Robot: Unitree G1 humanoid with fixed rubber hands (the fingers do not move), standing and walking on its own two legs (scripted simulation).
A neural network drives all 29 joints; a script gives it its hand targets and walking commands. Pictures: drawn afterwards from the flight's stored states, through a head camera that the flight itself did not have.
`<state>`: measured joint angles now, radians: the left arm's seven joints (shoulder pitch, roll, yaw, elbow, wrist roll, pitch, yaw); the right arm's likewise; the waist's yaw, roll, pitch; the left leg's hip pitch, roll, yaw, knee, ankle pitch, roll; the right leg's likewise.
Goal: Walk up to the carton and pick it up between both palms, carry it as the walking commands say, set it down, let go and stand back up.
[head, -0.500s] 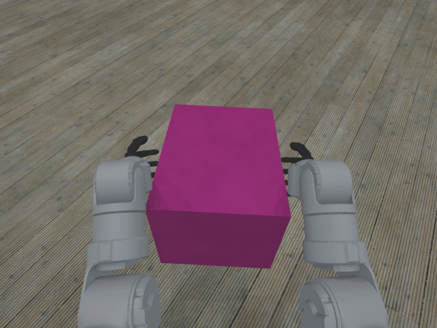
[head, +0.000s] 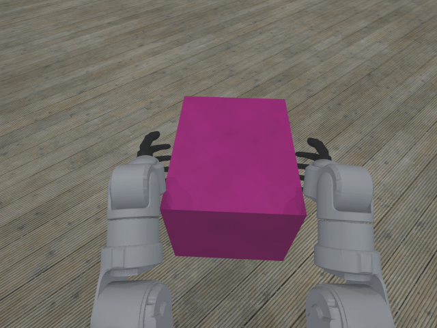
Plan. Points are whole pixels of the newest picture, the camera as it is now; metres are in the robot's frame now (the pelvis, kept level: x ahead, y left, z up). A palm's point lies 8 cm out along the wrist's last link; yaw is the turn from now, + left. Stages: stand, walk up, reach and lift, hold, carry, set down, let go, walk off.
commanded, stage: carry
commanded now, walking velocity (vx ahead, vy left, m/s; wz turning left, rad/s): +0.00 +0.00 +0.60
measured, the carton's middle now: (231, 175) +0.42 -0.04 +0.03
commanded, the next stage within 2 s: none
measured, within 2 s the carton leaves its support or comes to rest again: neither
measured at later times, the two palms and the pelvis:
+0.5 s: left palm (89, 253) +0.24 +0.18 +0.12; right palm (284, 205) +0.29 -0.11 +0.11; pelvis -0.07 -0.04 +0.01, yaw +18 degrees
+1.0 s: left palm out of the picture +0.09 +0.25 +0.12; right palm (221, 254) +0.23 +0.00 +0.09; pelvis -0.13 -0.07 +0.00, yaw +33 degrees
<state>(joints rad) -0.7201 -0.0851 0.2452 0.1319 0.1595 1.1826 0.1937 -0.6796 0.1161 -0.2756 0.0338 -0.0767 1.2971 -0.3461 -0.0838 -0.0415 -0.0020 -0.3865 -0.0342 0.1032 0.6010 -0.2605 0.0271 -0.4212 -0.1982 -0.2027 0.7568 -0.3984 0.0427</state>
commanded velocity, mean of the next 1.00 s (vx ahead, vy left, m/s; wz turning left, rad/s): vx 0.00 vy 0.00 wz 0.49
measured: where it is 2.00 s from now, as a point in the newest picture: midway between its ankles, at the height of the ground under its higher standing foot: outside the picture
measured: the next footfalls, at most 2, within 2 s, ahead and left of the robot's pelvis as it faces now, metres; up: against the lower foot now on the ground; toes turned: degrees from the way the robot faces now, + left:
right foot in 0.28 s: +0.02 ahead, -0.14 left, +0.00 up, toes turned +1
left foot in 0.60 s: -0.08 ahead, +0.09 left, +0.00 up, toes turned +26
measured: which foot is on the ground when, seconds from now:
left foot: down 0.00-0.30, up 0.32-0.58, down 0.60-0.94, up 0.96-1.00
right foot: up 0.00-0.26, down 0.28-0.60, up 0.62-0.90, down 0.92-1.00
